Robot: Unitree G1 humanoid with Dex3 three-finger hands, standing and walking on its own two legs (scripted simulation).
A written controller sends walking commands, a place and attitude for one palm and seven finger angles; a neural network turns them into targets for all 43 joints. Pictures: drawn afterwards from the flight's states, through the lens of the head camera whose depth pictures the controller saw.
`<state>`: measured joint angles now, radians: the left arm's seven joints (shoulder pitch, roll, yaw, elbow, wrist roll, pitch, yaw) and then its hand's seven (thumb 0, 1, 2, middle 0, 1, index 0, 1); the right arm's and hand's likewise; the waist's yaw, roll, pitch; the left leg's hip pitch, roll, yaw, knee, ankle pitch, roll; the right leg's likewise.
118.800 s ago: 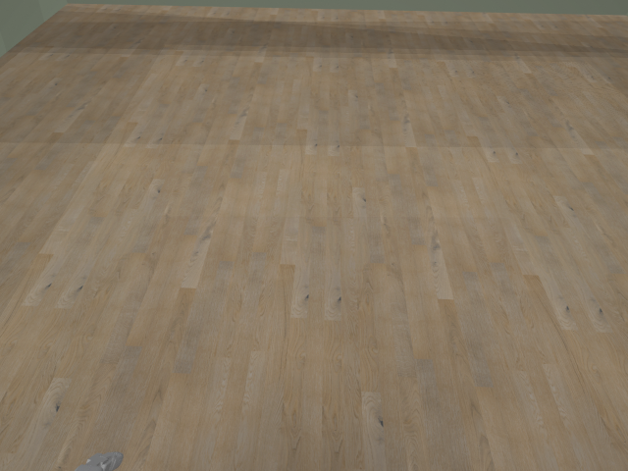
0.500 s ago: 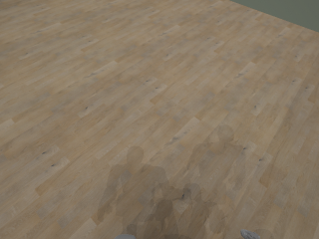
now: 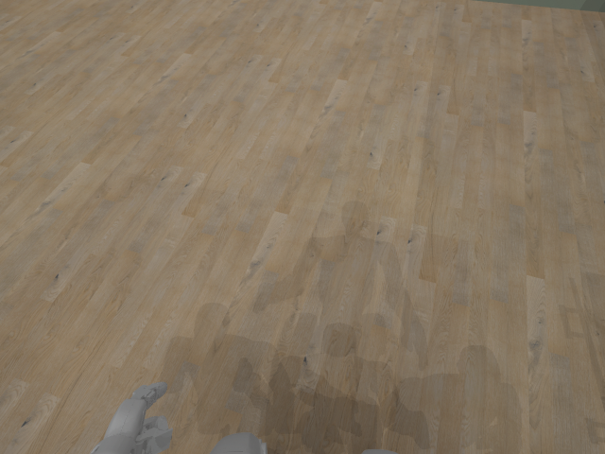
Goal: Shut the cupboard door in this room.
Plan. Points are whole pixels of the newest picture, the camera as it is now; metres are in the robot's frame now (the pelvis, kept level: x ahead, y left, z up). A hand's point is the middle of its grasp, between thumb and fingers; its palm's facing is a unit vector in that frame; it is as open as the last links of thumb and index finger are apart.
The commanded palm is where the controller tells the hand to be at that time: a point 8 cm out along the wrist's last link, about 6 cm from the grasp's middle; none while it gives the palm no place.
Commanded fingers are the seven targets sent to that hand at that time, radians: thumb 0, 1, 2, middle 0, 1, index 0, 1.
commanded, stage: turn to face it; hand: left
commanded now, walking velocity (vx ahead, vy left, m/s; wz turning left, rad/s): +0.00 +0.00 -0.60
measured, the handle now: out of the picture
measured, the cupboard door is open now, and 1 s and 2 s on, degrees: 6 6 6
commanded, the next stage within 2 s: none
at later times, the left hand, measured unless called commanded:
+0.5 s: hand (173, 431) +0.17 +0.21 -0.16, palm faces -0.26 -0.94 -0.21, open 7.4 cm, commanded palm none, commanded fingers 0.00 0.90 0.90 -0.20 -0.30 -0.20 -0.30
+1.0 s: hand (231, 391) +0.23 +0.13 -0.17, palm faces -0.53 -0.83 -0.19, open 7.4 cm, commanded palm none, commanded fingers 0.00 0.90 0.90 -0.20 -0.30 -0.20 -0.30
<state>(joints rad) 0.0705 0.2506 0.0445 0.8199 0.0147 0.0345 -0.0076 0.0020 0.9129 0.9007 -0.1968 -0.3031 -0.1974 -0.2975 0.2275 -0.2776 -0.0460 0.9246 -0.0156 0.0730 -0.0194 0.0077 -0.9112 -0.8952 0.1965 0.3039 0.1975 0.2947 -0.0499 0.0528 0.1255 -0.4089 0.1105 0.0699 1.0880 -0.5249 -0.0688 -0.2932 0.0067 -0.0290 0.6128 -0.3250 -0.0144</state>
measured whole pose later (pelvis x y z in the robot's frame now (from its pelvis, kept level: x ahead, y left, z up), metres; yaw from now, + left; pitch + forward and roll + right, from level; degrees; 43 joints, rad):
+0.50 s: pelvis +0.02 +0.03 +0.01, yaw -18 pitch +0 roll -2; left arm 0.17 0.27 0.09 0.88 0.02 0.09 -0.04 0.01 0.91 0.90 -0.20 -0.30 -0.20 -0.30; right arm 0.21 -0.20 -0.01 0.86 -0.03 0.02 -0.02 0.00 -0.91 -0.89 0.20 0.30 0.20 0.30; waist 0.01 -0.01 0.11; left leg -0.22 0.15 0.18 0.53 -0.31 -0.02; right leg -0.44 -0.03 -0.05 0.95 -0.47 0.05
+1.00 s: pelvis +0.05 +0.01 +0.00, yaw -34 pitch +2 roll -1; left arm 0.19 0.24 0.06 0.88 0.02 0.07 -0.01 0.01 0.91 0.90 -0.20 -0.30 -0.20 -0.30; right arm 0.17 -0.23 -0.03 0.84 -0.01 0.02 -0.01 0.01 -0.91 -0.90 0.20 0.30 0.20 0.29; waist 0.00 -0.04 0.07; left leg -0.33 0.05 0.04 0.58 -0.28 -0.03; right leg -0.34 0.05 0.11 0.60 -0.30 0.01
